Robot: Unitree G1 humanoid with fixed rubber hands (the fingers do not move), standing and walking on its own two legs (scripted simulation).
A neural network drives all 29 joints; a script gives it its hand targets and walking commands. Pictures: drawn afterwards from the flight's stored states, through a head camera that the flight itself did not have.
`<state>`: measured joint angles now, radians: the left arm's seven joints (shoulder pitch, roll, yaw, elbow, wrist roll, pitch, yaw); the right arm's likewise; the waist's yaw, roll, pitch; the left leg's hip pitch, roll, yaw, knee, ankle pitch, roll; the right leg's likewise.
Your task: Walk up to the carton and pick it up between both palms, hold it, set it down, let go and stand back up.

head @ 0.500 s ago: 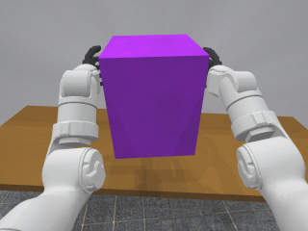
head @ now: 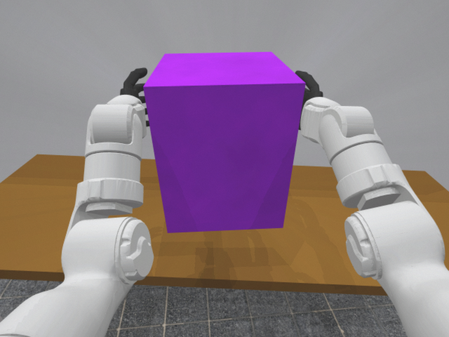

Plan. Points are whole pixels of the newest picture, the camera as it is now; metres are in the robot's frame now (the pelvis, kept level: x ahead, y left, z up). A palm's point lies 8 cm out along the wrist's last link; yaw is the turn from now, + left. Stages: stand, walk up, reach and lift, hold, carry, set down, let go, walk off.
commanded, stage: hold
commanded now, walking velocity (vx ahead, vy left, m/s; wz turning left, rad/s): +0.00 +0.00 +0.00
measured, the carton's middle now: (222, 138) +0.38 +0.00 +0.27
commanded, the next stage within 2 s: none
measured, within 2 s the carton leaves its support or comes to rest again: neither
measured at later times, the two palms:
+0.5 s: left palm (131, 110) +0.37 +0.15 +0.32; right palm (310, 111) +0.36 -0.14 +0.32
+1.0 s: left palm (131, 109) +0.37 +0.15 +0.32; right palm (311, 112) +0.36 -0.14 +0.32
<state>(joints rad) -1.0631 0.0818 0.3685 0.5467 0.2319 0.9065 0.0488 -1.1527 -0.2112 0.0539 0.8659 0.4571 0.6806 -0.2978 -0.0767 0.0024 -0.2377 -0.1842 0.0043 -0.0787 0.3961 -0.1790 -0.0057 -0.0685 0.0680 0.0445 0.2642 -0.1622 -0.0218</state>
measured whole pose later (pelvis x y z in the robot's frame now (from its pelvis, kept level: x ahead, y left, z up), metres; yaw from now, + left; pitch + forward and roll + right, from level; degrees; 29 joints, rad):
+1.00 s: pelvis +0.00 +0.00 +0.00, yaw +0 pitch -2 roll -2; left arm -1.07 0.08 0.37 0.56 0.23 0.90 0.05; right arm -1.16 -0.21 0.05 0.87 0.45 0.69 -0.30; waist -0.07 0.00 -0.24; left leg -0.19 0.00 -0.08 0.39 -0.18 -0.01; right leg -0.07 0.07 0.05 0.27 -0.16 -0.02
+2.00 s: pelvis +0.00 +0.00 +0.00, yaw +0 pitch -2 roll -2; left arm -1.07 0.09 0.36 0.56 0.23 0.90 0.05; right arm -1.16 -0.21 0.05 0.87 0.45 0.69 -0.30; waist -0.08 0.00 -0.24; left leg -0.18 0.00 -0.08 0.39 -0.18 -0.01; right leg -0.07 0.07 0.05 0.26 -0.16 -0.02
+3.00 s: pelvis +0.00 +0.00 +0.00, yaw +0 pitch -2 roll -2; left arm -1.07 0.08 0.37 0.56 0.24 0.90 0.04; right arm -1.16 -0.21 0.05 0.87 0.45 0.69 -0.30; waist -0.08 0.00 -0.24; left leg -0.18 0.00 -0.08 0.39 -0.18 -0.01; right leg -0.07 0.07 0.05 0.27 -0.16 -0.02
